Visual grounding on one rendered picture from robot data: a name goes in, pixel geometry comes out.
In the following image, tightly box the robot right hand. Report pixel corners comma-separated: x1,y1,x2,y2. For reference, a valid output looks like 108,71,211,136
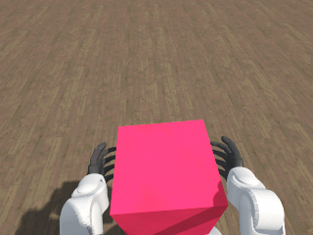
209,136,244,181

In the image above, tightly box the left robot forearm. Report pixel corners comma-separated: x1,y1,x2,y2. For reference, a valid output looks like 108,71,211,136
60,173,110,235

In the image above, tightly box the right robot forearm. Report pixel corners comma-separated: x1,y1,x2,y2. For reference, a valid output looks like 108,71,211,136
226,166,286,235

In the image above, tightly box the carton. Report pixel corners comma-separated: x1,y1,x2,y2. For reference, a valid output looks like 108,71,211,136
110,119,229,235

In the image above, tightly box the robot left hand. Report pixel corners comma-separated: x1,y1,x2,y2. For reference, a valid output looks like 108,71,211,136
87,142,116,183

